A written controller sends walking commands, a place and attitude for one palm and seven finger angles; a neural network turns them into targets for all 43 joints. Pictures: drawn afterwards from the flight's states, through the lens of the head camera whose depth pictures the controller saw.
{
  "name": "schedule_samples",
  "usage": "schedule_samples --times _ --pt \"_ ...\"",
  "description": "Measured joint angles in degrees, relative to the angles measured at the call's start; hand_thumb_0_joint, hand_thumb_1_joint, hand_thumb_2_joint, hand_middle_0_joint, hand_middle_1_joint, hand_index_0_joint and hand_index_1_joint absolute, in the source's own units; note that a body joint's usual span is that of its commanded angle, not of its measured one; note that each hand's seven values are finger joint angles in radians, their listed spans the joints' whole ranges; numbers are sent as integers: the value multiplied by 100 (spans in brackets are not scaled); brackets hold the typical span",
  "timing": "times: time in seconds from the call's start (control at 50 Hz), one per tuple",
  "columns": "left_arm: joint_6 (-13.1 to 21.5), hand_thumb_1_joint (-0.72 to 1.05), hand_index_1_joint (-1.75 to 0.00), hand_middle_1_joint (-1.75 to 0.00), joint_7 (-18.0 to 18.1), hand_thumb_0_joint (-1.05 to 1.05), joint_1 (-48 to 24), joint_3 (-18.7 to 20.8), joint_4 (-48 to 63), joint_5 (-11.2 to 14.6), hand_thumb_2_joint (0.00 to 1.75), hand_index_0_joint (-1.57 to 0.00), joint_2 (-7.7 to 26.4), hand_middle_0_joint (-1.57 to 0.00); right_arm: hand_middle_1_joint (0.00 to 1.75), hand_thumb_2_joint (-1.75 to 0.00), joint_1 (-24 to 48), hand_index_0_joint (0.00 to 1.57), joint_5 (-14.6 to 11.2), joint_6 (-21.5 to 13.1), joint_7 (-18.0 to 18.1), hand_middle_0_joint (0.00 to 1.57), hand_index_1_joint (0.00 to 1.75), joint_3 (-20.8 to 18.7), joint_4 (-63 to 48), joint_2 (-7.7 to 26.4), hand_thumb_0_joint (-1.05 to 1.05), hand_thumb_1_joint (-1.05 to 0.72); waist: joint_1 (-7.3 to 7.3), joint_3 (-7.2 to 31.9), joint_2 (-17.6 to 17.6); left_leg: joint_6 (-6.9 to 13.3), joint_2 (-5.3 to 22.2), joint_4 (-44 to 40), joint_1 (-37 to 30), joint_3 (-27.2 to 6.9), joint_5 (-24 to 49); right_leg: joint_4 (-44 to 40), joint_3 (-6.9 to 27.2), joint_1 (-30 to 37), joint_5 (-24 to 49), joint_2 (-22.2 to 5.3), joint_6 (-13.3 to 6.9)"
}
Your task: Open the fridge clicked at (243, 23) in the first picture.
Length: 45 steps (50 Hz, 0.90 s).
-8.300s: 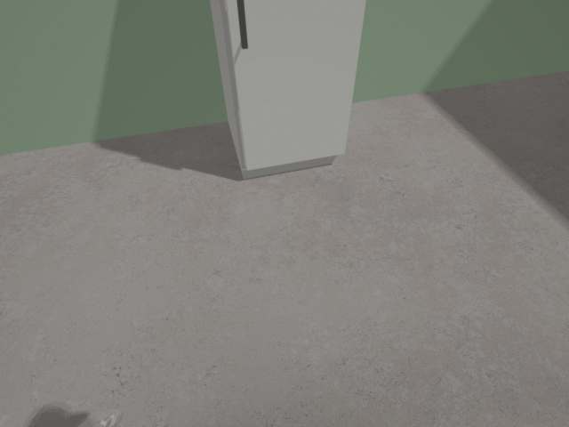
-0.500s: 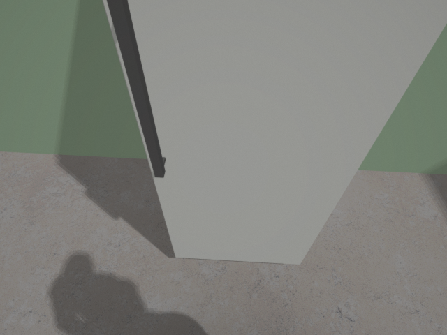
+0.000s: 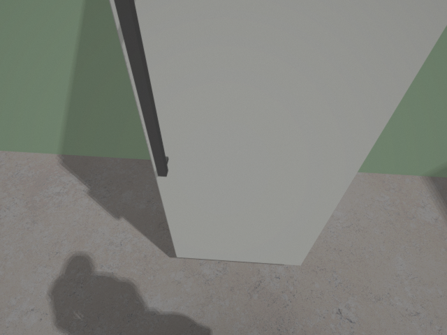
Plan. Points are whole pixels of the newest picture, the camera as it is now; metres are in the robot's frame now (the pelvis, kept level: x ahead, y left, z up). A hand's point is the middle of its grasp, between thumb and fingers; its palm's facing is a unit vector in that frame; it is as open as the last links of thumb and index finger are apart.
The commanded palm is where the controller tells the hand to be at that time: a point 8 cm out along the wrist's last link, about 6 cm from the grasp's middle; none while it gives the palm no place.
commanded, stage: look again from close up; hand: left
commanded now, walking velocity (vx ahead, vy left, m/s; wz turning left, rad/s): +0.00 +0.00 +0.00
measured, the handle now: (150, 102) +0.51 +0.19 +0.15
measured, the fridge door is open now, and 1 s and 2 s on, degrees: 0 0 0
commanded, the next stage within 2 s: raise the hand to about handle height in 0.16 s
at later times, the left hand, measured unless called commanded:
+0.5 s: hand (120, 275) +0.20 +0.19 +0.02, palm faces +0.18 -0.98 -0.06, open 7.8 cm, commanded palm +0.10 +0.24 -0.05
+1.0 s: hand (116, 293) +0.19 +0.20 -0.01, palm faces -0.11 -0.99 -0.05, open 10.5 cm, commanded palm +0.14 +0.27 +0.00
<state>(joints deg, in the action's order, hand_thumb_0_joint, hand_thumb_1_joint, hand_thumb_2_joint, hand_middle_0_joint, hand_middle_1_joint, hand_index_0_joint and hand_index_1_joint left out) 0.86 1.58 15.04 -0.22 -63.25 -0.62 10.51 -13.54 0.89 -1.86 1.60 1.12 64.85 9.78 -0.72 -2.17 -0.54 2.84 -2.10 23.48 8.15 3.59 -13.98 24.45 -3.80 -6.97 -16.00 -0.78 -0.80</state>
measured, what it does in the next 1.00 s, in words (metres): lowers itself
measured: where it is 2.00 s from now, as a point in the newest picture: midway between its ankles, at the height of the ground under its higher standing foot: outside the picture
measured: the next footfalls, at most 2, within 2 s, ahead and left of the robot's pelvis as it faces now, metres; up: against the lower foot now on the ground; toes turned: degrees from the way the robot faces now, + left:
none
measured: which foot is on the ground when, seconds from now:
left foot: down 0.00-1.00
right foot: down 0.00-1.00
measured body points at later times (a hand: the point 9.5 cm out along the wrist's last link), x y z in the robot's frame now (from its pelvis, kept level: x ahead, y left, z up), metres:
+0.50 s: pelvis -0.03 -0.01 -0.02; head -0.04 -0.02 +0.43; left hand +0.19 +0.24 +0.03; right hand +0.11 -0.25 -0.12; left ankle -0.01 +0.09 -0.74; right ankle -0.03 -0.11 -0.74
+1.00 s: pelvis -0.05 -0.02 -0.06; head +0.00 -0.02 +0.39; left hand +0.19 +0.25 -0.01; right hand +0.13 -0.24 -0.14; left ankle -0.01 +0.09 -0.74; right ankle -0.03 -0.11 -0.74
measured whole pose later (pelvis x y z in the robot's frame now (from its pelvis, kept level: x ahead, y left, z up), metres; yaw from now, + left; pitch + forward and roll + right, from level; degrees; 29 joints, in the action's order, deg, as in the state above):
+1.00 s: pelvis -0.05 -0.02 -0.06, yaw +1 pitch +9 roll -2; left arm 15.5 -25.8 13.2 14.4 -8.8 19.9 20.5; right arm -12.6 -2.5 -12.6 4.6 3.5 33.2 11.4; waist 0.6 4.0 2.0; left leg 1.1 1.7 57.1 41.7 0.4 -24.6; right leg 54.1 -7.4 -37.9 -25.6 1.2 -3.2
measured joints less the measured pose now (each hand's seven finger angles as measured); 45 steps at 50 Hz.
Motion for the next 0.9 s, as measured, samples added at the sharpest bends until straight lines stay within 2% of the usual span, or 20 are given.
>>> schedule_samples --times 0.28,0.3,0.32,0.36,0.4,0.44,0.48,0.52,0.56,0.58,0.62,0.66,0.72,0.78,0.84,0.88,0.9 --pt "35 91 -30 -30 27 1 -35 -19 2 -18 90 -20 39 -20 30 -90 28 20 -9 16 -29 20 30 -2 -8 78 0 -91 6 5 8 -30 44 38 112 -33 70 -62 -37 -55 98 42 -19" --pt "-287 91 -30 -30 28 1 250 101 901 225 90 -20 11 -20 30 -90 -69 20 -85 -20 -21 20 30 -7 -288 94 1 -91 22 -24 15 -35 53 125 173 -38 40 -2 -44 -103 91 46 -19" --pt "-438 91 -30 -30 53 1 566 231 2062 417 90 -20 -1 -20 30 -90 -206 20 -157 -229 54 20 30 17 -603 104 1 -91 -21 -92 -13 -40 34 148 160 -18 31 109 -25 -141 57 22 -22" --pt "-39 90 -31 -31 247 2 892 291 3704 651 89 -20 36 -20 30 -90 -395 20 -214 -722 172 20 30 21 -1010 140 1 -91 -82 -14 -42 -45 -25 191 217 20 33 386 10 -309 -61 -49 -29" --pt "232 88 -32 -32 310 2 813 369 4718 883 89 -20 20 -20 30 -90 -415 20 -253 -962 177 20 30 -34 -1389 220 1 -91 23 134 50 -31 -63 386 394 -42 -5 602 -59 -457 -162 -99 -28" --pt "740 86 -34 -34 131 2 470 544 5153 997 88 -20 5 -20 30 -90 -294 20 -210 -1084 149 20 30 -98 -1753 311 1 -91 148 318 185 -27 -40 740 741 -103 -107 835 -130 -726 -231 -94 -40" --pt "1495 83 -36 -36 -244 1 153 791 5192 1180 86 -20 52 -20 30 -90 -66 20 -159 -1127 86 20 30 -134 -2069 337 1 -91 226 570 203 -54 21 1198 1280 -67 -255 1264 -104 -1269 -344 -63 -73" --pt "2249 79 -38 -38 -833 1 -9 1003 5109 1403 85 -20 144 -20 30 -90 170 20 -138 -1148 -13 20 30 -178 -2392 310 1 -91 247 735 98 -96 108 1718 1847 9 -438 1798 -36 -1876 -506 -11 -126" --pt "2801 75 -41 -40 -1560 1 -8 1141 4931 1589 83 -20 241 -20 30 -90 337 20 -163 -1160 -116 20 30 -225 -2755 323 1 -91 254 752 -22 -110 187 2207 2296 35 -611 2273 -17 -2333 -661 40 -190" --pt "2933 73 -42 -42 -1885 0 56 1190 4822 1646 82 -21 282 -21 30 -90 387 20 -188 -1165 -143 20 30 -247 -2930 355 1 -91 248 753 -73 -145 220 2427 2496 28 -689 2481 -26 -2528 -737 58 -215" --pt "2870 68 -45 -45 -2338 0 302 1269 4670 1743 80 -21 328 -21 30 -90 431 20 -234 -1150 -145 20 30 -296 -3237 451 1 -91 202 760 -151 -160 267 2804 2841 -1 -828 2825 -58 -2853 -869 85 -254" --pt "2637 64 -48 -47 -2501 1 629 1357 4660 1845 78 -22 332 -22 30 -90 402 20 -252 -1123 -86 20 30 -353 -3470 558 1 -91 119 761 -202 -192 297 3100 3111 -60 -939 3074 -119 -3082 -981 101 -273" --pt "2594 57 -52 -52 -2276 1 1072 1514 5012 1891 76 -22 292 -22 30 -90 280 20 -224 -1164 44 20 30 -435 -3589 651 1 -91 -47 747 -202 -218 336 3456 3398 -229 -1086 3287 -286 -3251 -1102 134 -307" --pt "2995 50 -56 -56 -1963 2 1223 1582 5699 1921 73 -23 312 -23 30 -90 200 20 -182 -1255 155 20 30 -384 -3430 655 1 -91 -192 748 -139 -239 362 3741 3602 -421 -1201 3407 -472 -3321 -1185 166 -342" --pt "3286 43 -61 -61 -2041 2 913 1470 6112 2002 70 -23 385 -23 30 -90 238 20 -215 -1339 217 20 30 -193 -3191 609 1 -91 -210 706 44 -243 367 3920 3706 -573 -1264 3447 -617 -3314 -1219 184 -342" --pt "3136 38 -64 -64 -2275 1 519 1361 6087 1973 68 -23 524 -23 30 -90 278 20 -259 -1334 248 20 30 -44 -3082 522 1 -91 -161 682 159 -237 367 3928 3726 -595 -1254 3421 -636 -3313 -1199 187 -325" --pt "2935 35 -65 -65 -2410 1 315 1320 6001 1938 67 -23 620 -23 30 -90 285 20 -282 -1308 263 20 30 24 -3055 457 1 -91 -123 673 196 -232 367 3887 3712 -576 -1233 3384 -617 -3308 -1173 188 -318"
